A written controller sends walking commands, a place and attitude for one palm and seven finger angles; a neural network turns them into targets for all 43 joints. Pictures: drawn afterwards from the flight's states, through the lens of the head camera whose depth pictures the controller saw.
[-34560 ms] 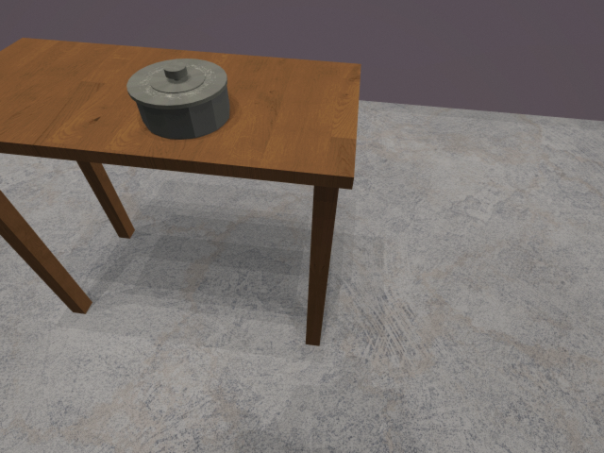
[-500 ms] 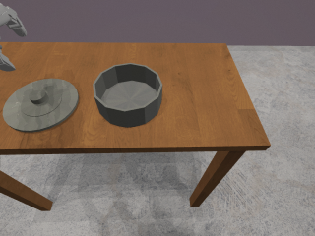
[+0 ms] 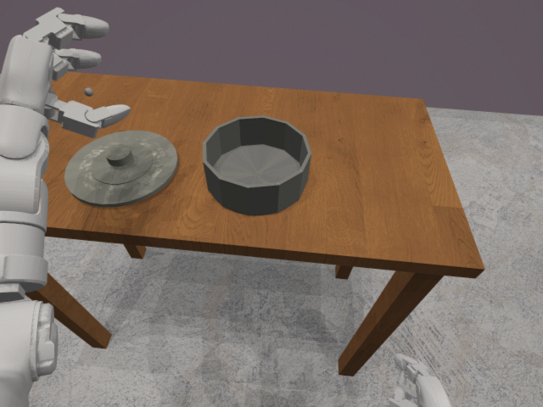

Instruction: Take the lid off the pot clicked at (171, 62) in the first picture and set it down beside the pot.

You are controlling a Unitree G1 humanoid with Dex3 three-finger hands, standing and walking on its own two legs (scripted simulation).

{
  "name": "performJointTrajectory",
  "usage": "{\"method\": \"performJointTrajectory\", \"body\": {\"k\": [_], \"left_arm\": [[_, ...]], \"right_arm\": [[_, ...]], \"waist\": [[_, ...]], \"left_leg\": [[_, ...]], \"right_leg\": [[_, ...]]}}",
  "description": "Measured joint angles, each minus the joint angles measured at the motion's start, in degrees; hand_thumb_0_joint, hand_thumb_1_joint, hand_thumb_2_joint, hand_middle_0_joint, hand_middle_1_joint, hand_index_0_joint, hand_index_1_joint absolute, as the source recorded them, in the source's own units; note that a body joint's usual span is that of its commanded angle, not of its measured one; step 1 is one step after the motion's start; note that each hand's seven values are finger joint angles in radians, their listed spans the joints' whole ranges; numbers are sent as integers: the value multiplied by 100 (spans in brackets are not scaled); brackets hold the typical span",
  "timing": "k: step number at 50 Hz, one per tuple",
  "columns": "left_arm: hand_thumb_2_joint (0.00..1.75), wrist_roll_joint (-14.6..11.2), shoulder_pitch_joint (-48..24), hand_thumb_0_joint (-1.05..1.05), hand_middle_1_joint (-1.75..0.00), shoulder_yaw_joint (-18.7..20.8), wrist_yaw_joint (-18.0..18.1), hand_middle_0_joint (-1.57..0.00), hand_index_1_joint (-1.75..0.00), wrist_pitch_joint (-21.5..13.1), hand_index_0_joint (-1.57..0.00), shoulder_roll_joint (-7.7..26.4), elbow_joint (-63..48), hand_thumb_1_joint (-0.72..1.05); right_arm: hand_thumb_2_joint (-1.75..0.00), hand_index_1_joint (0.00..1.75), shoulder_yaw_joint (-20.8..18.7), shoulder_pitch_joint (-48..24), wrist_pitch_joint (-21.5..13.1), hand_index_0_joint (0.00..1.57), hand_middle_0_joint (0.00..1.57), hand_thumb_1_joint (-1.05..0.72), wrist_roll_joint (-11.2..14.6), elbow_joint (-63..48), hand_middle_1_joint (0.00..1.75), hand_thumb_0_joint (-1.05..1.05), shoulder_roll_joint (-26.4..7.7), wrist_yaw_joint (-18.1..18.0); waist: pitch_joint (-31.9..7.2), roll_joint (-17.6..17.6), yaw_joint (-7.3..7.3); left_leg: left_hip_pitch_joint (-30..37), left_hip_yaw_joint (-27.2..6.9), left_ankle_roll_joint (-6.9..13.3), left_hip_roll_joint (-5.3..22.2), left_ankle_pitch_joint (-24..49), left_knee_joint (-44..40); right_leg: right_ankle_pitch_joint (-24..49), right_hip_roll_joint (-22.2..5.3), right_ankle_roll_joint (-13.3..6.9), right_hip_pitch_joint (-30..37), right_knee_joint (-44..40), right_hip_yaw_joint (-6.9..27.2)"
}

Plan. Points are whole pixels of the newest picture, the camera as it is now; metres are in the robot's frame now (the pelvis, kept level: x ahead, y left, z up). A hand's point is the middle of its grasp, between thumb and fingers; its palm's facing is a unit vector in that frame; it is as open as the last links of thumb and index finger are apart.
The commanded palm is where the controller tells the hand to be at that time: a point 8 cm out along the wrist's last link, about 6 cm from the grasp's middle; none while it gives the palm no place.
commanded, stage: draw the hand back to the body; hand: left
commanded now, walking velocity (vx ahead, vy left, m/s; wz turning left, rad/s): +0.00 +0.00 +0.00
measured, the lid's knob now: (119, 155) +0.49 +0.32 +0.07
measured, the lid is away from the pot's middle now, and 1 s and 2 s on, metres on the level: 0.25 0.25 0.25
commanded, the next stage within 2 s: step back with the hand held close in 1.60 s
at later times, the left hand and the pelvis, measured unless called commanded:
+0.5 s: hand (95, 105) +0.35 +0.23 +0.27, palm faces +0.49 -0.85 -0.20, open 9.2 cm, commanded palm +0.30 +0.26 +0.27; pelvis +0.02 -0.05 +0.00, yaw -2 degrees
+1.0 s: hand (88, 166) +0.27 +0.20 +0.26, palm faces +0.50 -0.84 -0.22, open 7.5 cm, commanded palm +0.22 +0.24 +0.26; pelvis +0.02 -0.06 +0.00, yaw -1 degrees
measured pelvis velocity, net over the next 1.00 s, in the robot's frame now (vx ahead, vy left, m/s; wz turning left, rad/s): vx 0.02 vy -0.06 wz -0.02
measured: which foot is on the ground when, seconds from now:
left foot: down 0.00-1.00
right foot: down 0.00-1.00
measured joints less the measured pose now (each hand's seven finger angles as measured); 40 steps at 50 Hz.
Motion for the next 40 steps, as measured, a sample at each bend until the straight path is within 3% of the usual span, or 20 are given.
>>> {"method": "performJointTrajectory", "body": {"k": [2, 5, 10, 13, 26, 35, 40], "left_arm": [[86, -365, 164, 0, -66, 163, 378, -47, -66, -11, -47, -199, -245, -11], [86, -674, 448, 0, -65, 344, 753, -46, -65, -73, -46, -465, -810, -8], [86, -949, 1068, 0, -62, 845, 959, -43, -61, -199, -44, -446, -1205, 1], [87, -1095, 1492, 0, -59, 1039, 980, -41, -59, -108, -42, -453, -1527, 7], [88, -1290, 2610, 0, -48, 1343, 1061, -33, -48, -51, -34, -734, -2665, 39], [89, -1382, 3137, 1, -40, 1392, 996, -27, -40, -127, -28, -827, -3071, 62], [89, -1421, 3514, 1, -36, 1351, 1027, -24, -36, -187, -25, -1089, -3569, 74]], "right_arm": [[-89, 30, 49, 38, -169, 20, 20, -91, -34, 59, 30, 0, 100, -5], [-89, 30, 43, 85, -446, 20, 20, -91, -109, 133, 30, 1, 106, 19], [-89, 30, -65, 49, -539, 20, 20, -90, -206, 297, 30, 1, -46, 58], [-89, 30, -178, 139, -534, 20, 20, -90, -182, 375, 30, 1, -140, 86], [-89, 30, -360, -63, -622, 20, 20, -91, -167, 583, 30, 1, -305, 18], [-89, 30, -346, -386, -640, 20, 20, -91, -193, 513, 30, 1, -169, 16], [-89, 30, -332, -431, -708, 20, 20, -91, -222, 493, 30, 1, -130, 8]], "waist": [[4, -121, -25], [42, -159, -71], [5, 49, -214], [-41, 112, -187], [-73, 171, -12], [-108, 213, 91], [-67, 257, 172]], "left_leg": [[144, 25, -45, 40, -10, -68], [311, 50, -99, 80, -33, -124], [451, 133, -155, 169, -88, -177], [519, 165, -199, 214, -115, -219], [679, 33, -425, 370, -193, -193], [728, -52, -453, 411, -184, -171], [764, -70, -473, 422, -169, -172]], "right_leg": [[19, 39, -26, 132, -75, 36], [16, 78, -92, 292, -145, 71], [39, 157, -111, 426, -267, 172], [21, 200, -155, 473, -294, 213], [-78, 373, -379, 657, -284, 103], [-107, 426, -465, 717, -244, 19], [-80, 439, -478, 770, -273, 3]]}}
